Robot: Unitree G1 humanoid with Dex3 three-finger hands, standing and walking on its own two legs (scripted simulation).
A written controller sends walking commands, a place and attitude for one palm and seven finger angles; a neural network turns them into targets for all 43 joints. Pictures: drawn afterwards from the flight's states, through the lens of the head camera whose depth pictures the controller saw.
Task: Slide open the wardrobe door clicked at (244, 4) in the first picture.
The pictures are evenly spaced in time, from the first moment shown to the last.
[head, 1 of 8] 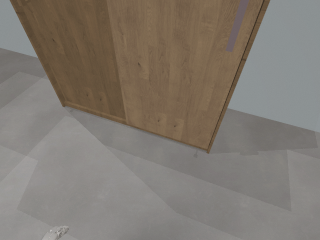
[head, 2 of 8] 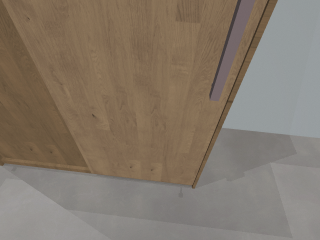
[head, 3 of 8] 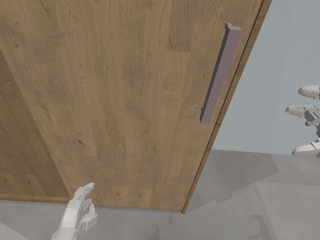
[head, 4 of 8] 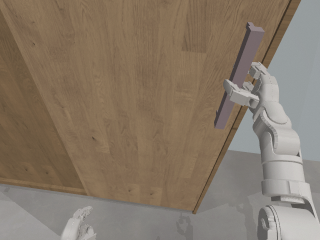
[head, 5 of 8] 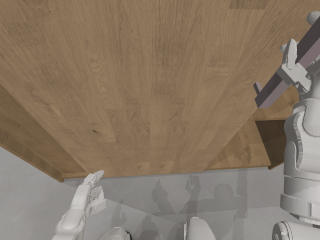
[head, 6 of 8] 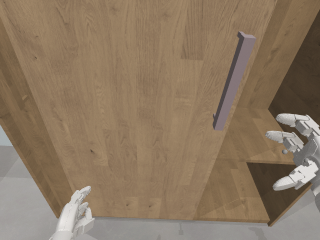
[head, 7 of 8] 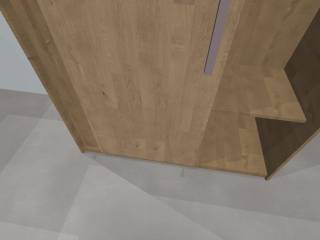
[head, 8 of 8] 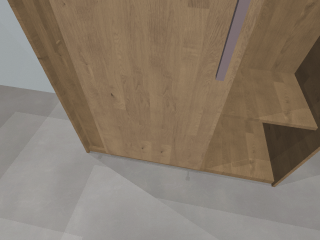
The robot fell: no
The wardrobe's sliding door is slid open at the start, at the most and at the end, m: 0.00 0.49 0.49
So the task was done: yes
